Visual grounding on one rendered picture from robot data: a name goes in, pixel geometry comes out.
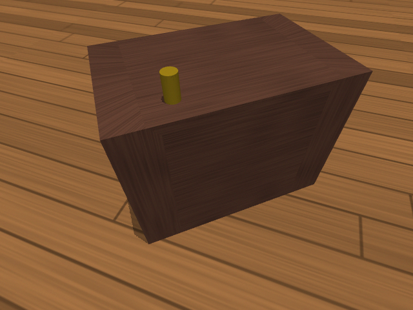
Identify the can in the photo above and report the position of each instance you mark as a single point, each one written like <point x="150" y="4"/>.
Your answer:
<point x="170" y="85"/>

